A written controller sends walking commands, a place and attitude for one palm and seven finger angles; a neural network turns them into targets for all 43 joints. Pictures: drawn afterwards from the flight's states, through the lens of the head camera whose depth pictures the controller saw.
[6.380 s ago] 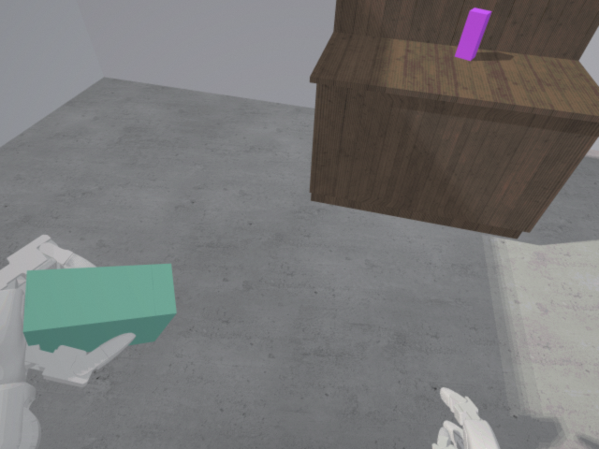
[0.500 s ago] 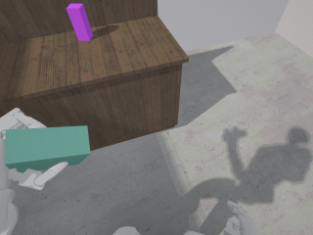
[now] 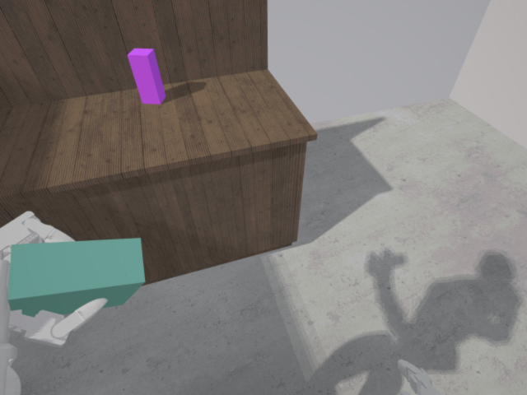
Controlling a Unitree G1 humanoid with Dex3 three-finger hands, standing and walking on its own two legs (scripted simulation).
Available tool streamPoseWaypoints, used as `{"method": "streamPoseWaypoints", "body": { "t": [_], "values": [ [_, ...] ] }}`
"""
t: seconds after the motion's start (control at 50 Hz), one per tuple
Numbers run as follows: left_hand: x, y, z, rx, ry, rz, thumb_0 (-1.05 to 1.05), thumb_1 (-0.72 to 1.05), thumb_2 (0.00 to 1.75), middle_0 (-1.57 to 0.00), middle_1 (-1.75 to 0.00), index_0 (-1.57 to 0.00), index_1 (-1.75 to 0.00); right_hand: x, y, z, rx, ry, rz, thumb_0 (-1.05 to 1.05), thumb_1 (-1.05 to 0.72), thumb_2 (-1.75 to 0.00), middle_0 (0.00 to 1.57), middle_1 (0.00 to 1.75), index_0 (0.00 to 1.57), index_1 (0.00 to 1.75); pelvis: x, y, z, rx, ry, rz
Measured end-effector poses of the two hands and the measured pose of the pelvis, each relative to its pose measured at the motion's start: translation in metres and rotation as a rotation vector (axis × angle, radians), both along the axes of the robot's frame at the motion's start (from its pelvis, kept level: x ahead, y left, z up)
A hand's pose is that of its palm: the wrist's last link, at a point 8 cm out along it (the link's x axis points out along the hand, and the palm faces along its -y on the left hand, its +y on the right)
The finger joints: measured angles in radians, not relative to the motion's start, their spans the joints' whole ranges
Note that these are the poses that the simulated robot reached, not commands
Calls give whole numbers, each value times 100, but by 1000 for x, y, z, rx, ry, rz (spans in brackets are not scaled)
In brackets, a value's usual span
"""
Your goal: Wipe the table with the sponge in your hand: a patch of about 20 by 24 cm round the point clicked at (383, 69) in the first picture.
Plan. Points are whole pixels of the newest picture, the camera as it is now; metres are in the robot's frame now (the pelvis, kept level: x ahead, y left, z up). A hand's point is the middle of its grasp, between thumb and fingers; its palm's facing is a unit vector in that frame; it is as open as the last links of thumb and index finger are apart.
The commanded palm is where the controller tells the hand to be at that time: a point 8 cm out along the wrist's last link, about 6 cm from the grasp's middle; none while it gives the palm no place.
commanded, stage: take the last steps up to it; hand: left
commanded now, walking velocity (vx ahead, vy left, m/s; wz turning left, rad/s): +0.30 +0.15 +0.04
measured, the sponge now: (95, 278) +0.22 +0.21 +0.15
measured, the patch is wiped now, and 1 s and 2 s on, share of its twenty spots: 0.00 0.00 0.00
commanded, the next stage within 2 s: come to a stop and stand still in 1.18 s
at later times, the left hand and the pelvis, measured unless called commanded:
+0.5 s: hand (59, 200) +0.32 +0.30 +0.17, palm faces +0.40 -0.80 -0.44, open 9.4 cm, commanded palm +0.25 +0.34 +0.18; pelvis +0.09 +0.06 -0.01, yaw +0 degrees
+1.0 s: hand (72, 153) +0.42 +0.34 +0.17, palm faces +0.37 -0.81 -0.46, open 9.4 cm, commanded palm +0.37 +0.39 +0.18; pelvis +0.21 +0.11 +0.00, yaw +1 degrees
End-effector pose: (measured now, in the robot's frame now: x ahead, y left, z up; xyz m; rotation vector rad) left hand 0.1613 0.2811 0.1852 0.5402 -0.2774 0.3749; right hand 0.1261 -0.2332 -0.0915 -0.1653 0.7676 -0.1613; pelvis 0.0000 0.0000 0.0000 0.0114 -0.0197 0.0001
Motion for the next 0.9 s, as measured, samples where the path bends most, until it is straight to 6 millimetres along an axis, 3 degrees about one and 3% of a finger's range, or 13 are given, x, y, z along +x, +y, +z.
{"method": "streamPoseWaypoints", "body": {
  "t": [0.12, 0.28, 0.4, 0.52, 0.66, 0.76, 0.9],
  "values": [
    [18, -9, -1, 0, -31, 2, -1, -43, 100, -82, -134, -82, -134, 27, 21, -27, 66, 69, 91, 1, -90, -89, 20, 30, 21, 30, 10, -4, -9, -8, -7, 27],
    [50, 5, 2, 18, 61, -33, -1, -43, 100, -82, -134, -82, -134, 61, 19, -1, 10, 98, 70, 2, -90, -89, 20, 30, 21, 30, 39, 12, 10, 34, 36, 21],
    [82, 40, 1, 30, 1, -40, -1, -43, 100, -82, -134, -82, -134, 98, 24, 7, -95, 43, 34, 1, -90, -89, 20, 30, 21, 30, 73, 46, -3, 12, 35, 2],
    [127, 63, -2, 7, -44, -44, -1, -43, 100, -82, -134, -82, -134, 131, 56, 9, -43, -12, -8, 1, -91, -89, 20, 30, 20, 30, 97, 62, -6, 11, 34, -10],
    [157, 47, 15, 61, -18, -108, -1, -43, 100, -82, -134, -82, -134, 155, 89, -4, 59, -6, 21, 1, -90, -89, 20, 30, 21, 30, 136, 65, -3, 0, 42, -15],
    [175, 56, 10, 83, -5, -59, -1, -43, 100, -82, -134, -82, -134, 175, 88, -28, 72, 83, 49, 1, -90, -89, 20, 30, 21, 30, 160, 66, -11, -2, 24, 10],
    [202, 78, -2, 8, 57, 0, -1, -43, 100, -82, -134, -82, -134, 205, 79, -8, -7, 133, 58, 2, -90, -89, 20, 30, 21, 30, 190, 81, 6, 30, 37, 19]
  ]
}}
